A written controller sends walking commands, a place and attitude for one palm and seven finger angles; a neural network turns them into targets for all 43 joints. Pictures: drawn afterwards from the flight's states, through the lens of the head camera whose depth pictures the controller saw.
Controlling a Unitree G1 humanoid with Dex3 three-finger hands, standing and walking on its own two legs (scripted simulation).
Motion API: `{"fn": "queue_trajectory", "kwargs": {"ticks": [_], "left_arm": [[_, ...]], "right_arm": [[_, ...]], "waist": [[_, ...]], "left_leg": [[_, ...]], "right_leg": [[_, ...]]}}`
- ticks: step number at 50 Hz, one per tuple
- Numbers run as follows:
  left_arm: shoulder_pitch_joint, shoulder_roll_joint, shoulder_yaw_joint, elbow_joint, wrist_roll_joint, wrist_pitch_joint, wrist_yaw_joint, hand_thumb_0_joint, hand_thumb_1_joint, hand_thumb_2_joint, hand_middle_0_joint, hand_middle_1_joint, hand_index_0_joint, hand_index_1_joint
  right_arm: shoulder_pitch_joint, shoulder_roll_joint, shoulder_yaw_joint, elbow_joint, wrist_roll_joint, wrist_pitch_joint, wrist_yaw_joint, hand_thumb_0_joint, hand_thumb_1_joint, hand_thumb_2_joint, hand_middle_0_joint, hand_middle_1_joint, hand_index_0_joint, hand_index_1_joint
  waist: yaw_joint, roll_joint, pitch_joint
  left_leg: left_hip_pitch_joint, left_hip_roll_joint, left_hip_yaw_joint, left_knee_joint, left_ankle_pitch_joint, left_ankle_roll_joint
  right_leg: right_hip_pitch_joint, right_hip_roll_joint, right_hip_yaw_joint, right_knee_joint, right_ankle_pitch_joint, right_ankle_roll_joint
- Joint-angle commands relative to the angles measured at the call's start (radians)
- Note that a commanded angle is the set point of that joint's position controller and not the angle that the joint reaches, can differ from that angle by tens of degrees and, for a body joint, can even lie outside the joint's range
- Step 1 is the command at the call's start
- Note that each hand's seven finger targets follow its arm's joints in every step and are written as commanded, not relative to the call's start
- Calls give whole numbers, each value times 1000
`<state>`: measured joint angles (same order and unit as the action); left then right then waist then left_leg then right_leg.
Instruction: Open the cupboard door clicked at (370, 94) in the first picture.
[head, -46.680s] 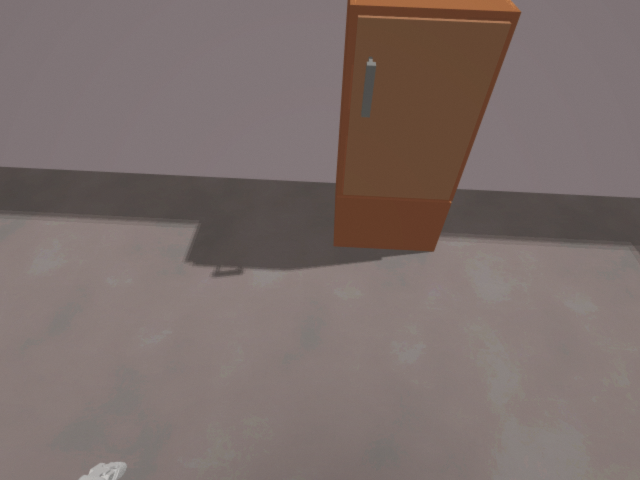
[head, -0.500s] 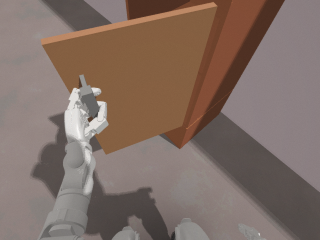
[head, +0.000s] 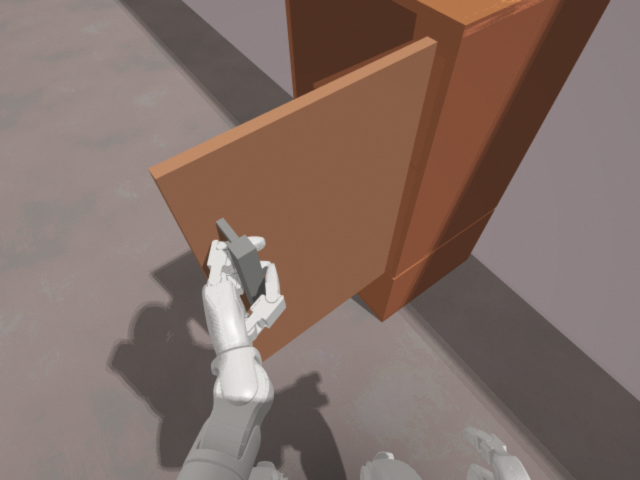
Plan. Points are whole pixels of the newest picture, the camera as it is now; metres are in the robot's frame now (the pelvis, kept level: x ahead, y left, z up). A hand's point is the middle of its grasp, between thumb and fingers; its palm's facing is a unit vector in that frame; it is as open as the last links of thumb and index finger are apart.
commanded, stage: open thumb and fingers to let go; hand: left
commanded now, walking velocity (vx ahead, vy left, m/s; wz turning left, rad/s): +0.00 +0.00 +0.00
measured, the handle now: (243, 267) +0.37 +0.11 +0.03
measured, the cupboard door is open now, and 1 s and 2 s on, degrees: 92 92 94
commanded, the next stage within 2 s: slide the hand sideways off the handle in 0.84 s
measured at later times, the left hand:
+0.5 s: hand (274, 290) +0.34 +0.07 +0.04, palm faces +0.32 -0.95 -0.02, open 11.9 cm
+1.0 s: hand (271, 297) +0.33 +0.07 +0.04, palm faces +0.22 -0.97 -0.04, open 14.8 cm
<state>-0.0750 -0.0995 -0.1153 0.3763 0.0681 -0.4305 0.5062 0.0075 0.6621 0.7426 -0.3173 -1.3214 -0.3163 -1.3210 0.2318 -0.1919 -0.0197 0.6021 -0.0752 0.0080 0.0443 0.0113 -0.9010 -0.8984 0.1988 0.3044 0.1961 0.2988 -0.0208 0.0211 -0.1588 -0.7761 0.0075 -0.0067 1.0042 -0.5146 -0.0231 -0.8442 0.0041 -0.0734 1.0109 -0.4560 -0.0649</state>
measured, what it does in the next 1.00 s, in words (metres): stands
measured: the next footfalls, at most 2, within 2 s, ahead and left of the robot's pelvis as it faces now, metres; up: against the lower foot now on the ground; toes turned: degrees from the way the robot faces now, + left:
none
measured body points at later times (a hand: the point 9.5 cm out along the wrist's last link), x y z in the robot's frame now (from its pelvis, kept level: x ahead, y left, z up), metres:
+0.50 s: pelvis -0.02 -0.01 -0.01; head +0.05 -0.03 +0.44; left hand +0.32 +0.12 +0.04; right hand +0.13 -0.23 -0.13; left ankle -0.02 +0.14 -0.67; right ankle +0.02 -0.08 -0.67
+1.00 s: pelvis -0.03 +0.02 -0.01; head +0.05 +0.01 +0.44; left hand +0.31 +0.13 +0.04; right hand +0.12 -0.21 -0.13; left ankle -0.02 +0.14 -0.67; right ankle +0.02 -0.08 -0.67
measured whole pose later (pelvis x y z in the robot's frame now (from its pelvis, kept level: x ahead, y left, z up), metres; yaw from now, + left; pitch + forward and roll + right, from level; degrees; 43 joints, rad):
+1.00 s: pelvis -0.03 +0.02 -0.01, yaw +1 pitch +16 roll +0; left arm -0.24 -0.06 -0.14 0.54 0.10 -0.47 0.50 -0.01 -0.49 0.30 -0.43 -0.61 -0.35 -0.66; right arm 0.20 -0.19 -0.01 0.63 -0.08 -0.01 0.03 0.01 -0.90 -0.90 0.20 0.30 0.20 0.30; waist -0.02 0.02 -0.14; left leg -0.84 -0.01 -0.01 1.06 -0.50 0.00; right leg -0.89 -0.02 -0.07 1.04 -0.43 -0.04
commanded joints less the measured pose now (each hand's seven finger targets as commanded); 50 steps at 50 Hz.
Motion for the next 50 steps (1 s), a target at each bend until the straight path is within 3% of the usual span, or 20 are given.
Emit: {"fn": "queue_trajectory", "kwargs": {"ticks": [1, 4, 5, 8, 10, 12, 16, 20, 21, 23, 27, 29, 33, 35, 39, 41, 47, 48, 49, 50], "left_arm": [[-323, 14, -39, -187, 83, -66, 54, 0, 900, 900, -400, -1350, -400, -1350], [-361, 37, -8, -150, 90, -76, 64, 0, 690, 810, -385, -1327, -385, -1327], [-349, 30, -9, -135, 77, -74, 57, 0, 620, 780, -380, -1320, -380, -1320], [-380, 40, 16, -110, 23, -69, 23, 0, 410, 690, -365, -1298, -365, -1298], [-379, 43, 32, -110, -3, -70, 6, 0, 270, 630, -355, -1283, -355, -1283], [-395, 29, 26, -78, -18, -72, -4, 0, 130, 570, -345, -1268, -345, -1268], [-401, 48, 45, -76, -9, -89, -2, 0, -150, 450, -325, -1237, -325, -1237], [-403, 26, 31, -34, 4, -92, 5, 0, -430, 330, -305, -1207, -305, -1207], [-414, 47, 49, -27, 3, -90, 9, 0, -500, 300, -300, -1200, -300, -1200], [-450, 41, 38, -22, 11, -93, 13, 0, -500, 300, -300, -1200, -300, -1200], [-452, 20, 25, -16, 15, -89, 23, 0, -500, 300, -267, -1000, -267, -1000], [-433, 29, 38, -20, 16, -88, 28, 0, -500, 300, -250, -900, -250, -900], [-471, -4, 3, -21, 29, -83, 40, 0, -500, 300, -217, -700, -217, -700], [-466, 10, 19, -15, 34, -81, 52, 0, -500, 300, -200, -600, -200, -600], [-463, -37, -23, -14, 42, -73, 64, 0, -500, 300, -167, -400, -167, -400], [-475, -33, -14, -11, 39, -68, 73, 0, -500, 300, -150, -300, -150, -300], [-495, -64, -41, -9, 38, -60, 84, 0, -500, 300, -150, -300, -150, -300], [-472, 23, -246, -9, 171, -85, -124, 0, -500, 300, -150, -300, -150, -300], [-547, 92, -170, -56, 136, -120, -229, 0, -500, 300, -150, -300, -150, -300], [-548, 119, -168, -99, 117, -139, -312, 0, -500, 300, -150, -300, -150, -300]], "right_arm": [[-36, -91, -31, -108, -6, -52, -17, 0, -900, -900, 200, 300, 200, 300], [-57, -84, -33, -91, -9, -54, -35, 0, -900, -900, 200, 300, 200, 300], [-59, -82, -32, -93, -9, -56, -39, 0, -900, -900, 200, 300, 200, 300], [-72, -84, -26, -88, 1, -59, -51, 0, -900, -900, 200, 300, 200, 300], [-72, -86, -24, -88, 3, -62, -54, 0, -900, -900, 200, 300, 200, 300], [-64, -88, -23, -83, 3, -66, -53, 0, -900, -900, 200, 300, 200, 300], [-51, -93, -27, -90, 0, -70, -44, 0, -900, -900, 200, 300, 200, 300], [-55, -92, -28, -90, -2, -70, -37, 0, -900, -900, 200, 300, 200, 300], [-54, -96, -26, -91, -1, -69, -38, 0, -900, -900, 200, 300, 200, 300], [-58, -96, -27, -89, -2, -67, -39, 0, -900, -900, 200, 300, 200, 300], [-46, -97, -29, -90, -5, -67, -37, 0, -900, -900, 200, 300, 200, 300], [-47, -97, -30, -93, -5, -65, -37, 0, -900, -900, 200, 300, 200, 300], [-42, -99, -29, -91, -6, -64, -33, 0, -900, -900, 200, 300, 200, 300], [-40, -100, -30, -90, -9, -62, -33, 0, -900, -900, 200, 300, 200, 300], [-43, -98, -29, -94, -8, -61, -27, 0, -900, -900, 200, 300, 200, 300], [-38, -101, -29, -92, -9, -60, -27, 0, -900, -900, 200, 300, 200, 300], [-49, -100, -27, -91, -7, -57, -25, 0, -900, -900, 200, 300, 200, 300], [8, -129, -27, -67, -4, -55, -24, 0, -900, -900, 200, 300, 200, 300], [23, -131, -34, -91, 8, -57, -28, 0, -900, -900, 200, 300, 200, 300], [18, -133, -34, -105, 15, -58, -34, 0, -900, -900, 200, 300, 200, 300]], "waist": [[-50, -117, -243], [-41, -110, -277], [-33, -109, -287], [-38, -134, -291], [-26, -106, -307], [-38, -129, -294], [-29, -131, -321], [-33, -117, -280], [-32, -133, -275], [-40, -124, -268], [-38, -112, -301], [-25, -98, -309], [-36, -88, -295], [-32, -92, -304], [-34, -66, -291], [-37, -97, -291], [-41, -78, -285], [-121, -110, -253], [-102, -72, -298], [-83, -38, -340]], "left_leg": [[-6, -29, 10, -57, 224, 30], [-26, -36, 16, -43, 178, 34], [-37, -39, 18, -45, 168, 32], [-52, -42, 17, -44, 140, 32], [-40, -42, 17, -54, 155, 29], [-42, -41, 12, -52, 163, 29], [-40, -41, 10, -51, 186, 30], [-41, -41, 17, -56, 154, 31], [-51, -41, 13, -54, 153, 33], [-47, -40, 15, -61, 134, 34], [-22, -38, 15, -65, 170, 35], [-16, -38, 16, -70, 173, 33], [3, -34, 11, -80, 179, 33], [6, -32, 10, -80, 185, 33], [25, -29, 5, -90, 183, 29], [20, -28, -2, -88, 186, 30], [38, -25, -6, -94, 189, 27], [56, -18, -8, -60, 182, 43], [47, -25, -14, -53, 189, 47], [66, -29, -13, -55, 193, 47]], "right_leg": [[278, -34, 102, -155, 314, 45], [296, -51, 146, -180, 248, 52], [318, -55, 157, -188, 236, 54], [343, -67, 188, -222, 201, 65], [357, -63, 181, -218, 211, 60], [348, -61, 171, -214, 233, 64], [354, -56, 159, -192, 269, 60], [305, -50, 143, -195, 203, 56], [308, -50, 150, -202, 192, 55], [287, -48, 145, -203, 151, 54], [285, -34, 110, -173, 211, 48], [288, -32, 105, -168, 213, 45], [250, -21, 73, -150, 211, 39], [252, -19, 71, -146, 214, 38], [217, -12, 48, -136, 196, 32], [216, -8, 44, -135, 193, 32], [191, -7, 32, -128, 182, 29], [159, -14, 59, -114, 239, 28], [177, -25, 62, -101, 265, 22], [200, -25, 69, -92, 274, 19]]}}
